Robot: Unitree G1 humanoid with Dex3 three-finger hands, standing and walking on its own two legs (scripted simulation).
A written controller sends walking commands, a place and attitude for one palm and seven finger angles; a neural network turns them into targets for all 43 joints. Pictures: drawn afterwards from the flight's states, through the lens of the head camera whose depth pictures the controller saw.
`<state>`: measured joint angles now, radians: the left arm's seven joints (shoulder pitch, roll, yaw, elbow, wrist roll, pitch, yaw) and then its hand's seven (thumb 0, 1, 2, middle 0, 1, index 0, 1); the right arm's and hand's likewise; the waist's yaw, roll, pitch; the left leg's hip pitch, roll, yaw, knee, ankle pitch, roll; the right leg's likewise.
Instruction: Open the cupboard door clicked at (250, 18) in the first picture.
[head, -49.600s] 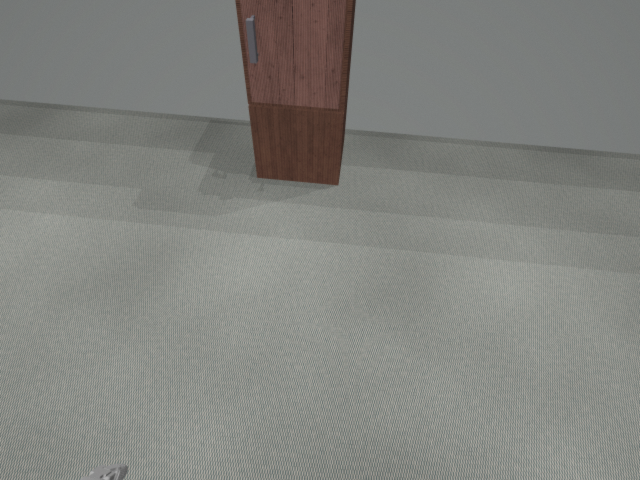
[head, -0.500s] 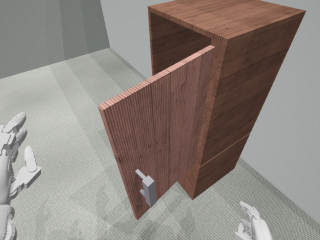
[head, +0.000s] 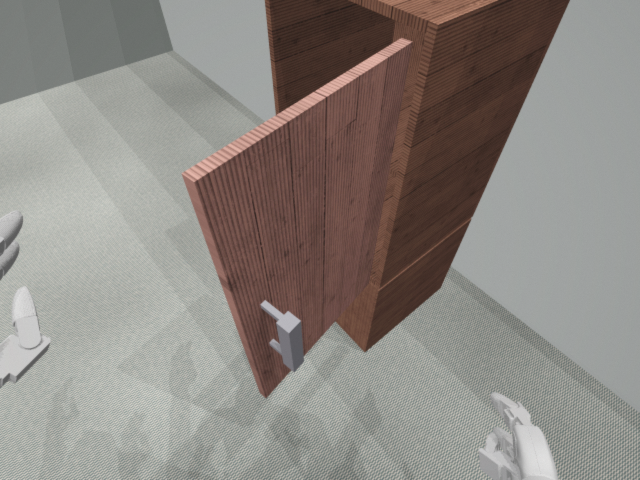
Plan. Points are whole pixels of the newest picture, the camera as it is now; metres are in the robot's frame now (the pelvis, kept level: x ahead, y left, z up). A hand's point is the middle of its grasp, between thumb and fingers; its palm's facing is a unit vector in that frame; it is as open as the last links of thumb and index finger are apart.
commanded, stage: step back with the hand held close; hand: left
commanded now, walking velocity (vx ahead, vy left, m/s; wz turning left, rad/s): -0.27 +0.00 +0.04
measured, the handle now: (281, 335) +0.34 +0.09 -0.09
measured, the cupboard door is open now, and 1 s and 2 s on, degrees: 100 100 100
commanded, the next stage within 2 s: stop stepping back and stand still in 1.10 s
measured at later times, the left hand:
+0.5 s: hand out of the picture +0.14 +0.26 +0.16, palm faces +0.43 -0.77 -0.46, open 7.4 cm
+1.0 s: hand out of the picture +0.08 +0.21 +0.17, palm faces +0.30 -0.78 -0.54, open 7.4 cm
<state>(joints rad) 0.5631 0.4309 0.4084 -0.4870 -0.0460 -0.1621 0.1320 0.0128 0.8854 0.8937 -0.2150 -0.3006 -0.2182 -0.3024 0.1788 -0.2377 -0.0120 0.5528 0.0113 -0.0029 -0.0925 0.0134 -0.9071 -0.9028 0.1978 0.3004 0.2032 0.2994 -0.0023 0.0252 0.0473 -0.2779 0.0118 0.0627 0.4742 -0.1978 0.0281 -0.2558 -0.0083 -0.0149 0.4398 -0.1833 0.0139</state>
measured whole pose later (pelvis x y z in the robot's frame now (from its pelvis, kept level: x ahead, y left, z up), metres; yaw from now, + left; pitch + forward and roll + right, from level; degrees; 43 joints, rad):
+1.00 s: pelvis -0.14 -0.04 +0.00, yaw -1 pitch +2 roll -1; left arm 0.55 0.53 0.46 -0.55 -0.07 -0.20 0.10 0.01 0.88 0.89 -0.22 -0.30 -0.22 -0.30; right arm 0.10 -0.19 0.01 0.57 -0.01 -0.08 -0.05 0.01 -0.91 -0.90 0.20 0.30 0.21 0.30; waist 0.00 -0.02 0.03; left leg -0.41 0.05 0.07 0.37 0.00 0.02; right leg -0.29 0.10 0.01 0.77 -0.48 0.02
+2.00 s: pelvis -0.28 -0.09 -0.01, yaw +2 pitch -1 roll +1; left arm 0.55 0.43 0.44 -0.43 0.00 -0.21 0.17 0.01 0.89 0.89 -0.21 -0.30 -0.22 -0.30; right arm 0.29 -0.20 0.01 0.64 0.00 -0.13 -0.08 0.01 -0.91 -0.90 0.20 0.30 0.20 0.30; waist -0.02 0.00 -0.03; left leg -0.25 0.01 0.02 0.57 -0.29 -0.01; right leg -0.29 0.03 -0.06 0.58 -0.28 -0.02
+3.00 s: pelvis -0.28 -0.07 +0.00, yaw +3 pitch -2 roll +0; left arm 0.29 0.19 0.01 1.15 0.01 0.01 0.02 0.00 0.92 0.89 -0.20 -0.30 -0.20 -0.30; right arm 0.31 -0.15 0.01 1.14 -0.02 0.02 -0.02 0.01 -0.91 -0.90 0.20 0.30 0.20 0.30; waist 0.00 0.03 0.06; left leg -0.17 0.00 0.03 0.40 -0.20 0.01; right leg -0.18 0.03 -0.07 0.39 -0.18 -0.05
